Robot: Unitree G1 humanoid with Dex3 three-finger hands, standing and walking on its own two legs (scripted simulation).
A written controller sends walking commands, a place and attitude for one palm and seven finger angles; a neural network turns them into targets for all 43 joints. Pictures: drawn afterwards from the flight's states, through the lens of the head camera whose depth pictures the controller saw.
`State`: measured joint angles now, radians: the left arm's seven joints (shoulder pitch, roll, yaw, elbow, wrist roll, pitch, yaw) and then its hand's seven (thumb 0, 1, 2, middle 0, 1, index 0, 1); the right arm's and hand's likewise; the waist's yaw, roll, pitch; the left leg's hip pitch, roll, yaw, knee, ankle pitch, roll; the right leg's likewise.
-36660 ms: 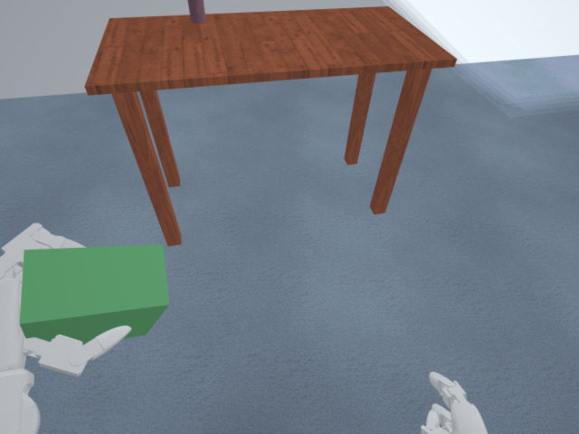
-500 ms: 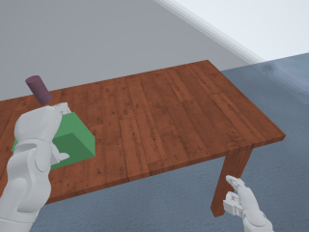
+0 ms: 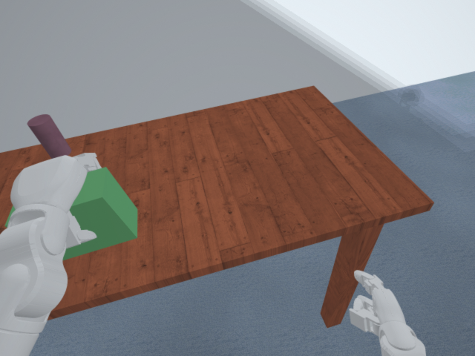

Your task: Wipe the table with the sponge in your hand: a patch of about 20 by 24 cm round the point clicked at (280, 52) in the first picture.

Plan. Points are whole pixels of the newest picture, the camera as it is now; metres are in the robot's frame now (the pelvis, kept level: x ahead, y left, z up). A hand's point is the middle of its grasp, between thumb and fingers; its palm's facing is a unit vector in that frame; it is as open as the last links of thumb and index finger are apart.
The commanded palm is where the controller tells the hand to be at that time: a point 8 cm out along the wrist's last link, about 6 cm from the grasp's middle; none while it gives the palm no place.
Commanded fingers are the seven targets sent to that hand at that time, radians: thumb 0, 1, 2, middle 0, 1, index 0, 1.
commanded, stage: bring the sponge back beside the body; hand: left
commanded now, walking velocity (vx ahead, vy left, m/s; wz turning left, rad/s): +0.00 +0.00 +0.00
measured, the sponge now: (86, 222) +0.26 +0.30 +0.12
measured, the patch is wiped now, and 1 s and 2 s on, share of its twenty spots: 1.00 1.00 1.00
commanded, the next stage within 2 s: step back with the hand held close in 1.54 s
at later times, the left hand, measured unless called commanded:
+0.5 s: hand (72, 218) +0.23 +0.28 +0.17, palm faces +0.15 -0.11 -0.98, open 10.1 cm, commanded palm +0.19 +0.29 +0.25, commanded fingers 0.00 0.10 1.30 -1.20 -1.60 -1.20 -1.60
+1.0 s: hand (56, 234) +0.20 +0.28 +0.18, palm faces +0.21 -0.11 -0.97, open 10.1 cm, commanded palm +0.15 +0.29 +0.24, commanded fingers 0.00 0.10 1.30 -1.20 -1.60 -1.20 -1.60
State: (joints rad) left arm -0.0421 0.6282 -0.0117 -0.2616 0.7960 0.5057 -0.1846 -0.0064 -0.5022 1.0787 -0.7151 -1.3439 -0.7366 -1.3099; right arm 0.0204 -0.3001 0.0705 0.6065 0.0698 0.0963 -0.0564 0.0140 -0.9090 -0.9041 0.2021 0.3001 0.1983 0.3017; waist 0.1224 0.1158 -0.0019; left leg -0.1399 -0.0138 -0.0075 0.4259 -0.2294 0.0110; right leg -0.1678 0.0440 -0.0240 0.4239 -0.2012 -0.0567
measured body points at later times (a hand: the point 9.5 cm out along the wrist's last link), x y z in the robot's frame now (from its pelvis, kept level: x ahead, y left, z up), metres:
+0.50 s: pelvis +0.00 +0.00 +0.00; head -0.02 -0.04 +0.45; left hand +0.22 +0.28 +0.22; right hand +0.26 -0.18 -0.07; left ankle +0.00 +0.12 -0.74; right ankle +0.02 -0.08 -0.74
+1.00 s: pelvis -0.01 +0.00 +0.00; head -0.04 -0.04 +0.45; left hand +0.18 +0.28 +0.23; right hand +0.25 -0.18 -0.06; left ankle +0.00 +0.12 -0.74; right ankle +0.02 -0.08 -0.74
